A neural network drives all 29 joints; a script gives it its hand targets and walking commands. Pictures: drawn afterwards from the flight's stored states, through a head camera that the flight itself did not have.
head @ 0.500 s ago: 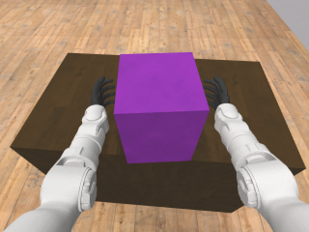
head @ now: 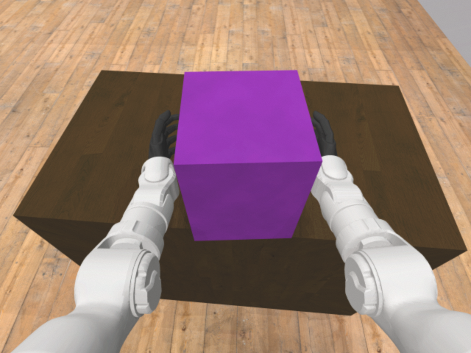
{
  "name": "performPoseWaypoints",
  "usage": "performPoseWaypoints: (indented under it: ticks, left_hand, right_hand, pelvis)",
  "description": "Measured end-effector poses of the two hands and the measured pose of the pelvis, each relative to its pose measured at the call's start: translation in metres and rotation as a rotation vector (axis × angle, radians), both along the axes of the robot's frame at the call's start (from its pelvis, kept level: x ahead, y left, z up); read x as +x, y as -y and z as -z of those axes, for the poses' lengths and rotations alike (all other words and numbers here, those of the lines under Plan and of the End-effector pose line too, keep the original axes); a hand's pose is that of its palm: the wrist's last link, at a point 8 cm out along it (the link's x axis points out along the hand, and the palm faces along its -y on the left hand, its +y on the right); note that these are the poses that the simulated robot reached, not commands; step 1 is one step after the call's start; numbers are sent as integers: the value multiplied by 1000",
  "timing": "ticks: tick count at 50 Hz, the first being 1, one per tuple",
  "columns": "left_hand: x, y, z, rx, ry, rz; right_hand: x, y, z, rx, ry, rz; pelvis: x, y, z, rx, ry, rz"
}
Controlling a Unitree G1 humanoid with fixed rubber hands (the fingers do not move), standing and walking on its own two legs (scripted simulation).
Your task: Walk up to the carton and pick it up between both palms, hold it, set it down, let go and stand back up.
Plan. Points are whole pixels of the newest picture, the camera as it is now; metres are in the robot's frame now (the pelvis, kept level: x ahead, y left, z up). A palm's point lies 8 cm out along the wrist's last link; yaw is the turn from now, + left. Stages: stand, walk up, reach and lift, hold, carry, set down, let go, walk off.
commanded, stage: reach and lift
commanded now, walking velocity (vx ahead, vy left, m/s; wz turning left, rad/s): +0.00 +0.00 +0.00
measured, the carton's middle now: (242, 161) +0.44 +0.03 +0.05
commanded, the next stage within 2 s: none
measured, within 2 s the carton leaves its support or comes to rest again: leaves its support in 1.60 s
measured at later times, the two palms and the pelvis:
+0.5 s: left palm (159, 160) +0.41 +0.17 +0.09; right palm (326, 163) +0.42 -0.12 +0.08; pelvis +0.02 +0.01 +0.01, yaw +0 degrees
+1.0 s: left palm (159, 160) +0.41 +0.17 +0.09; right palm (325, 163) +0.42 -0.12 +0.08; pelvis +0.03 +0.01 +0.01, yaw +0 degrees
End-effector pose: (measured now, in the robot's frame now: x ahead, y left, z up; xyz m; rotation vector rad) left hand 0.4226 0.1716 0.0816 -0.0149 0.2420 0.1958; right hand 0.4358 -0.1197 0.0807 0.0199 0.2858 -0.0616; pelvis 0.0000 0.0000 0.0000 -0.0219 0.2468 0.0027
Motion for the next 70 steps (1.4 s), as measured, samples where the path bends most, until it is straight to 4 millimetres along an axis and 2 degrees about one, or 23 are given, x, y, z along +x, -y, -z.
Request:
performPoseWaypoints:
  ticks: [9, 19, 25, 70]
  left_hand:
    - [-1, 0, -2, -4, 12, 5]
    - [-11, 1, -5, 15, 28, 24]
    - [-13, 1, -5, 21, 25, 26]
    - [-14, 0, -4, 15, 9, 24]
  right_hand:
    - [-4, 0, -1, -8, 15, 13]
    - [-18, 1, -4, -59, 76, 6]
    - [-20, 1, -4, -72, 80, -5]
    - [-20, 0, -2, -74, 88, -3]
  pelvis:
    - [4, -5, -6, 2, 43, 2]
    - [18, -13, -13, 7, 149, 3]
    - [23, -13, -14, 5, 183, 7]
    - [27, -9, -15, 9, 181, -11]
